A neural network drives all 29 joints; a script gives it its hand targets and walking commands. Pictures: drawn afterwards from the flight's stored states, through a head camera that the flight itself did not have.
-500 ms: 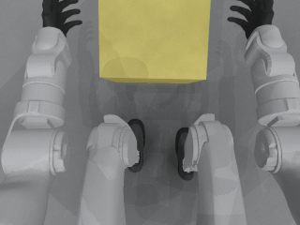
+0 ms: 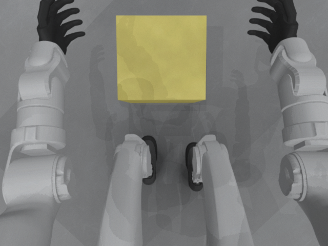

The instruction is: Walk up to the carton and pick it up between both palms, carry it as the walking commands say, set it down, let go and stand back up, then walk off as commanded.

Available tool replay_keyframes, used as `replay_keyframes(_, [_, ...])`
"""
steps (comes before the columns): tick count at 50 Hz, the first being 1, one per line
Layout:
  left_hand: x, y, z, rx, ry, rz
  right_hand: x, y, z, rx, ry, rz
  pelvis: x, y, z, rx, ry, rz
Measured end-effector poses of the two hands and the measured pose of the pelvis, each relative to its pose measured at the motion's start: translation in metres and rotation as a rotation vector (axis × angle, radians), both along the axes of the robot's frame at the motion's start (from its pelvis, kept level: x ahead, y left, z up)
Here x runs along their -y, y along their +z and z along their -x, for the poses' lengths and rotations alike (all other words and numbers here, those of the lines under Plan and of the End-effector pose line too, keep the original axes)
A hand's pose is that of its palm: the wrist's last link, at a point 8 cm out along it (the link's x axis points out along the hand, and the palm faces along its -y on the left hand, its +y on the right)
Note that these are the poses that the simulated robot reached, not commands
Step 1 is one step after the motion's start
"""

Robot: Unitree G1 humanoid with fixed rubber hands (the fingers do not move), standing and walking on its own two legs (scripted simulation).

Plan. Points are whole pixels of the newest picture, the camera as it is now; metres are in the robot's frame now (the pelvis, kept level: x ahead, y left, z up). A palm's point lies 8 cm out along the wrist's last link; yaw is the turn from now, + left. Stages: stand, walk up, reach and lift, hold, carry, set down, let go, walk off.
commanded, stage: set down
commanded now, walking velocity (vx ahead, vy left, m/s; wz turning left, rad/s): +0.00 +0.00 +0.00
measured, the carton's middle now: (161, 67) +0.53 +0.03 -0.42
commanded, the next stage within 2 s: let go in 0.40 s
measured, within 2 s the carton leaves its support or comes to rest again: neither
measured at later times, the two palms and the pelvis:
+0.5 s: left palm out of the picture +0.51 +0.24 +0.02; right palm out of the picture +0.51 -0.23 +0.02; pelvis +0.03 +0.00 +0.11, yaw -1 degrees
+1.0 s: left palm out of the picture +0.35 +0.24 +0.11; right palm out of the picture +0.35 -0.27 +0.11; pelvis +0.07 -0.01 +0.19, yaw -1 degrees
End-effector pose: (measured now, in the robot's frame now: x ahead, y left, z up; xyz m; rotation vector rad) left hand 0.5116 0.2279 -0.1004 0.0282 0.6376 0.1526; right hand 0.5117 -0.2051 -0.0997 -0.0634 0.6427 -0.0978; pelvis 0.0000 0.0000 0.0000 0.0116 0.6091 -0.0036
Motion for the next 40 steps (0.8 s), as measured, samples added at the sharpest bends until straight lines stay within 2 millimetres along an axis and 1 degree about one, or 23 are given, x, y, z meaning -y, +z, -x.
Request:
replay_keyframes(6, [0.000,0.042,0.000,0.010,-0.007,0.001,0.004,0.041,0.001,0.007,0.004,0.000,0.002,0.031,-0.003,0.005,-0.002,-0.002])
replay_keyframes(11, [-0.003,0.083,-0.003,0.023,-0.011,0.008,0.011,0.079,0.000,0.008,0.006,0.009,0.002,0.056,-0.010,-0.039,-0.004,-0.004])
replay_keyframes(13, [-0.005,0.096,-0.002,0.012,-0.007,0.018,0.014,0.092,0.001,-0.009,0.007,0.012,0.003,0.067,-0.013,-0.051,-0.006,-0.004])
replay_keyframes(16, [-0.007,0.107,0.002,-0.020,-0.003,0.038,0.018,0.105,0.004,-0.042,0.014,0.023,0.003,0.084,-0.017,-0.060,-0.009,-0.004])
replay_keyframes(20, [-0.012,0.118,0.004,-0.007,0.002,0.045,0.021,0.119,0.002,-0.028,0.026,0.035,0.003,0.102,-0.021,-0.068,-0.011,-0.002])
replay_keyframes(22, [-0.012,0.121,0.003,-0.005,-0.002,0.041,0.022,0.121,0.001,-0.030,0.035,0.044,0.003,0.107,-0.023,-0.072,-0.011,-0.001])
replay_keyframes(26, [-0.015,0.119,0.005,-0.026,-0.012,0.021,0.024,0.119,0.005,-0.055,0.042,0.061,0.003,0.114,-0.027,-0.079,-0.011,0.000])
replay_keyframes(29, [-0.020,0.117,0.015,-0.057,-0.012,0.004,0.027,0.116,0.015,-0.084,0.050,0.085,0.002,0.119,-0.032,-0.080,-0.011,0.001])
replay_keyframes(32, [-0.026,0.124,0.031,-0.067,-0.029,-0.027,0.030,0.121,0.033,-0.089,0.049,0.096,0.003,0.127,-0.038,-0.062,-0.013,0.001])
replay_keyframes(36, [-0.024,0.144,0.057,-0.088,-0.091,-0.063,0.038,0.138,0.066,-0.113,0.029,0.104,0.003,0.141,-0.046,-0.008,-0.015,0.001])
replay_keyframes(40, [-0.025,0.172,0.081,-0.101,-0.112,-0.081,0.052,0.164,0.098,-0.132,0.004,0.119,0.004,0.157,-0.053,0.072,-0.018,0.000])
